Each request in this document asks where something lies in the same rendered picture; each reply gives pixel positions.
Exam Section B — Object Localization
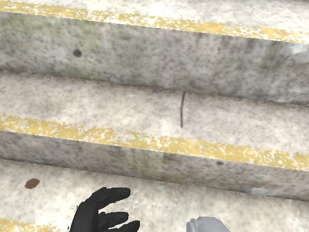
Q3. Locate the robot right thigh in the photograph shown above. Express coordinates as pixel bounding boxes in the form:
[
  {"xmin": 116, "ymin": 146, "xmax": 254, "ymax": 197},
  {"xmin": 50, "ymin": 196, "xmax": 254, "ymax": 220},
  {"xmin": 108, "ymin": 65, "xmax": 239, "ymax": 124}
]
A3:
[{"xmin": 186, "ymin": 217, "xmax": 230, "ymax": 232}]

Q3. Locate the left robot hand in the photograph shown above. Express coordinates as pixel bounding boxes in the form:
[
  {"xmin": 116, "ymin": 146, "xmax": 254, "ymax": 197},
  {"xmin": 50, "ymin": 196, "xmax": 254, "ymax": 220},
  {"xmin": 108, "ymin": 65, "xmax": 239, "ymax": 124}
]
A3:
[{"xmin": 68, "ymin": 187, "xmax": 140, "ymax": 232}]

